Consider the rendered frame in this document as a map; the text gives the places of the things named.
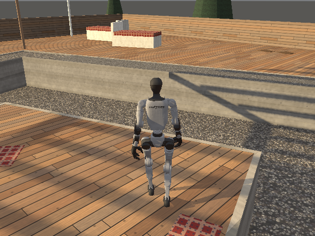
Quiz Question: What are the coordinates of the robot right upper arm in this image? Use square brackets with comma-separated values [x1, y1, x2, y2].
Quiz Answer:
[167, 98, 179, 125]

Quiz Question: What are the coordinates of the left robot hand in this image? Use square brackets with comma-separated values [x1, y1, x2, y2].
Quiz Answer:
[131, 145, 143, 160]

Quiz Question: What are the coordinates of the robot right forearm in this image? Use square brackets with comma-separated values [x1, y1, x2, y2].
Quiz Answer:
[174, 118, 182, 138]

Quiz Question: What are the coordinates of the right robot hand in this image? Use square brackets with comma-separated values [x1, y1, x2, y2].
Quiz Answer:
[173, 137, 182, 148]

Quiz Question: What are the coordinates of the robot left forearm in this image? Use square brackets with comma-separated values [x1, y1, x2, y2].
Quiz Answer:
[132, 121, 141, 147]

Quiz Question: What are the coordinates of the robot left foot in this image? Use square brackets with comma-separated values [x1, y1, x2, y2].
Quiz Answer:
[148, 185, 154, 196]

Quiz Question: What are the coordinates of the robot left upper arm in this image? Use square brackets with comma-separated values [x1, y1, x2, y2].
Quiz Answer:
[136, 99, 147, 127]

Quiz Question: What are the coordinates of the left robot shin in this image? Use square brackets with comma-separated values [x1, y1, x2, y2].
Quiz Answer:
[145, 159, 153, 189]

